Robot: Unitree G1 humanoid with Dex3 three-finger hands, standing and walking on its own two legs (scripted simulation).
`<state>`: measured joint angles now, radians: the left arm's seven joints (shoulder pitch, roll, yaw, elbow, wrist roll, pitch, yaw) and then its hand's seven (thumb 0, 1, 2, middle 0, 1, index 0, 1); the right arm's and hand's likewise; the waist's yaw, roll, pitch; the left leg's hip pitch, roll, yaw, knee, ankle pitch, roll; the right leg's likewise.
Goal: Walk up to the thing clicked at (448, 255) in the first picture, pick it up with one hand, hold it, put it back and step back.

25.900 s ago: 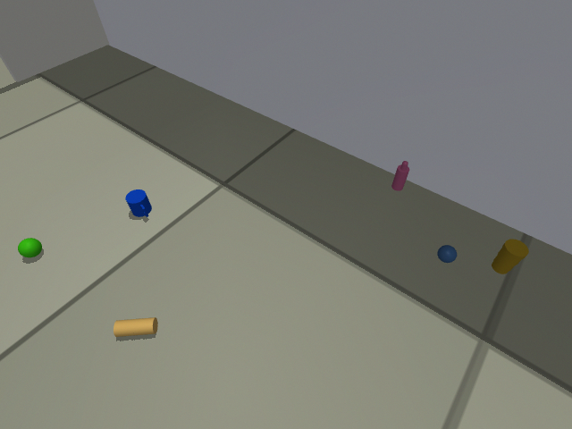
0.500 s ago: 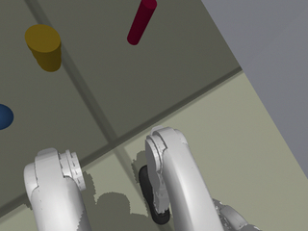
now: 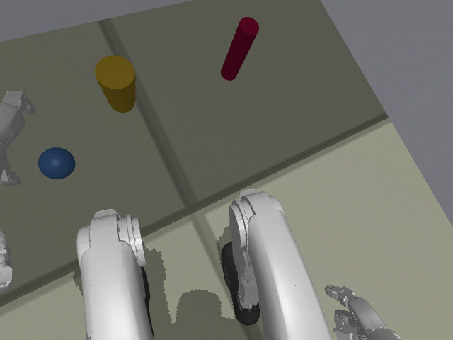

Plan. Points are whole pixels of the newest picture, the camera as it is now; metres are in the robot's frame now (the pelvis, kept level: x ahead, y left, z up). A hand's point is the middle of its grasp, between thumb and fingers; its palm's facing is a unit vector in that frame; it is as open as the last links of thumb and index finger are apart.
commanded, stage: withdraw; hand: left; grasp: from above
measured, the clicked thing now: (57, 163) +0.47 +0.30 -0.32
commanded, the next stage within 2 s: home in 0.12 s
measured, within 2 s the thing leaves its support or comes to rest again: neither
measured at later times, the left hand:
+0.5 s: hand (4, 141) +0.45 +0.31 -0.10, palm faces -0.36 -0.18 -0.92, open 12.2 cm
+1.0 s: hand out of the picture +0.29 +0.26 +0.10, palm faces -0.07 -0.85 -0.53, open 7.5 cm
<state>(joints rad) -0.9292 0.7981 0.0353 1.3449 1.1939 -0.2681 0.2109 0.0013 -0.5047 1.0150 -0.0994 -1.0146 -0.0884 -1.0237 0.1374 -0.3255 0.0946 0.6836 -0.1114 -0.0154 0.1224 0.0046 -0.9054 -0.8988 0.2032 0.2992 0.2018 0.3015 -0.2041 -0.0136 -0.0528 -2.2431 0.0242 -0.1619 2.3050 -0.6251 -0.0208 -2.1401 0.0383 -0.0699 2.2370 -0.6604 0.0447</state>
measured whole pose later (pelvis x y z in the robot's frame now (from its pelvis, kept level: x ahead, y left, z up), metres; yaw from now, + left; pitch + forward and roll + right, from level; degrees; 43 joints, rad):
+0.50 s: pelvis +0.01 +0.00 +0.02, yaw +1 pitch +34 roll -8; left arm -0.79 0.65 0.09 1.14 1.03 -0.09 0.24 0.00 -0.08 0.89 -0.20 -0.66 -0.19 -0.67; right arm 0.19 -0.24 0.03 0.73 -0.08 -0.02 0.13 0.01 -0.90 -0.89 0.21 0.30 0.20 0.30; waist -0.16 0.05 -0.13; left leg -2.22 0.03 -0.13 2.25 -0.65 -0.01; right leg -2.12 0.03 -0.05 2.20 -0.69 0.05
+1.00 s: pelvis +0.03 +0.00 +0.20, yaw +6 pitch +27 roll -5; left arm -0.03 0.37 0.04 0.29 0.26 0.22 0.04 0.01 0.88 0.89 -0.21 -0.31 -0.21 -0.31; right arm 0.07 -0.25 0.00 0.57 0.03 -0.07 -0.02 0.01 -0.91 -0.90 0.20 0.30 0.20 0.30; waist -0.05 0.03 -0.20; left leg -1.55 0.03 -0.08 1.67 -0.60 -0.01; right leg -1.47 0.00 -0.04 1.63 -0.63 0.03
